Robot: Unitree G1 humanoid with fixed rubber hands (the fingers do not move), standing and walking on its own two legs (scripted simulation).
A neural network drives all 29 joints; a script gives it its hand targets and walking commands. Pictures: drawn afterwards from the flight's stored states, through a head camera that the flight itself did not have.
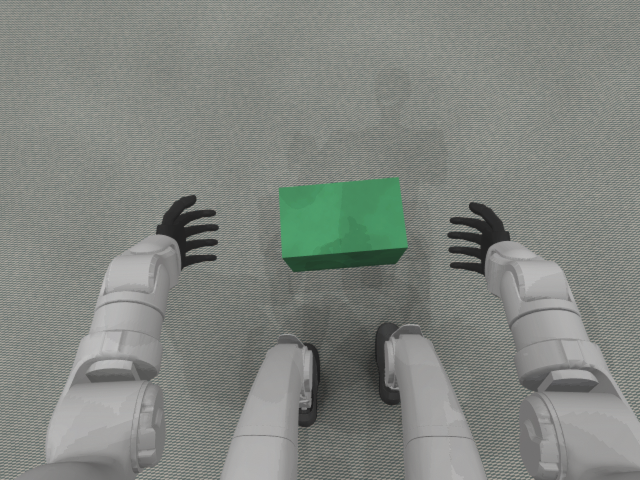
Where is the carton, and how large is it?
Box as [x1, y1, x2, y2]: [279, 177, 407, 271]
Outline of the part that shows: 398,177 279,188 281,245 283,259 293,271 395,263 407,247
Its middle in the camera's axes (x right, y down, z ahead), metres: +0.05 -0.03 +1.01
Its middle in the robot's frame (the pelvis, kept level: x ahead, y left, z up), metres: +0.53 +0.00 -0.57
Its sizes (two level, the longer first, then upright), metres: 0.291 0.174 0.211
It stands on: the floor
